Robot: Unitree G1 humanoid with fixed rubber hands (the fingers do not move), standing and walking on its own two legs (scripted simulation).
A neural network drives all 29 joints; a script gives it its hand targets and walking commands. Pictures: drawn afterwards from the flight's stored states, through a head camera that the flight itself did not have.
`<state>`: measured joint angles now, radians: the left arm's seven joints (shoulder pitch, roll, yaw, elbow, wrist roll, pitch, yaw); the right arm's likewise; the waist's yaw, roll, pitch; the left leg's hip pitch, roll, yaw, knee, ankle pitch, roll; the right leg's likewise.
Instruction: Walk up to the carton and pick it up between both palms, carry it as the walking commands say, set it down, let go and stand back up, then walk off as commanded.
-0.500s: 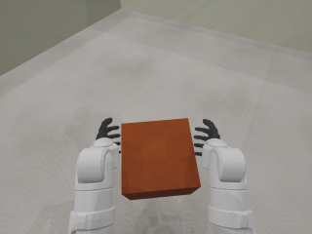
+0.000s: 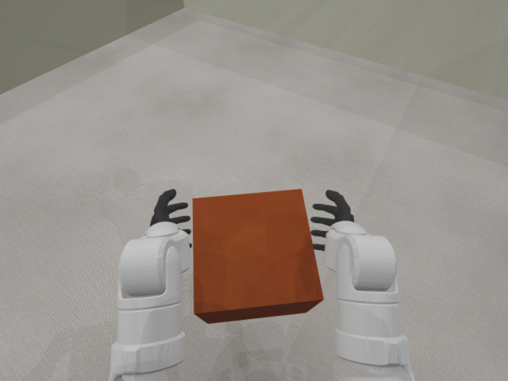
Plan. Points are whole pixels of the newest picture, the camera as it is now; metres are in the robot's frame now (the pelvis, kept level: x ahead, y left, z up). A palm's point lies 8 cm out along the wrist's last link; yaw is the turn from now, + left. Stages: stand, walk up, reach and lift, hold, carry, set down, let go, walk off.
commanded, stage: carry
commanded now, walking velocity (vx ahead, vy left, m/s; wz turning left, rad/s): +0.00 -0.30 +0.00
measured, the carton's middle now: (252, 259) +0.34 +0.02 -0.02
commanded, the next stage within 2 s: none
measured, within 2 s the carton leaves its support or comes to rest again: neither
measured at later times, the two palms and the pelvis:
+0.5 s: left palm (277, 300) +0.22 -0.01 +0.09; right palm (478, 297) +0.24 -0.27 +0.09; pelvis -0.08 -0.16 +0.01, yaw +0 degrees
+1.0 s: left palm out of the picture +0.14 -0.17 +0.08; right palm out of the picture +0.15 -0.43 +0.09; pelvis -0.16 -0.32 +0.01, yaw +0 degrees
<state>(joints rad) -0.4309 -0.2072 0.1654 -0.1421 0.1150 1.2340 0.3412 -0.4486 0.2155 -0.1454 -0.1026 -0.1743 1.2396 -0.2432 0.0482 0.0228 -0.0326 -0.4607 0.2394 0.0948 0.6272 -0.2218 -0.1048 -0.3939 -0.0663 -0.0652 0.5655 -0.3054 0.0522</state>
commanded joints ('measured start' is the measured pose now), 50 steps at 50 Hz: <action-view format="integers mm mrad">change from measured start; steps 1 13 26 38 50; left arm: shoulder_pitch -418 -423 -464 -437 -537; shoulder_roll -1056 -1049 -1077 -1065 -1089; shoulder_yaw -668 -641 -675 -598 -693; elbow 74 10 46 -2 -12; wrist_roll -440 -375 -449 -389 -463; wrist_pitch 13 -14 5 -24 -15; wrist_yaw -481 -427 -467 -449 -454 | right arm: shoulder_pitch -467 -537 -503 -617 -560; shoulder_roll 1000 1033 1008 1037 1026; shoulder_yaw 593 643 570 671 557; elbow -67 -92 -62 -164 -71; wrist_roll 421 546 448 569 502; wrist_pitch -14 7 -24 -15 -31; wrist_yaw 360 398 369 377 389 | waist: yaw -57 -76 -62 -37 -58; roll -91 -23 266 -233 191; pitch -432 -436 -403 -462 -405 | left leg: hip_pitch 17 443 343 48 378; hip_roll -46 34 110 -187 126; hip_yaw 24 -177 -64 53 -90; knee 158 -289 -106 138 -162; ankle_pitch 28 9 419 -264 532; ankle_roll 47 172 153 108 198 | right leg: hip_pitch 304 -57 -13 295 -167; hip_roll -148 -70 61 -166 14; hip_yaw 166 37 -78 89 36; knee -235 49 -18 -106 347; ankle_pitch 311 191 -44 480 -77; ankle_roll -66 -144 8 -257 3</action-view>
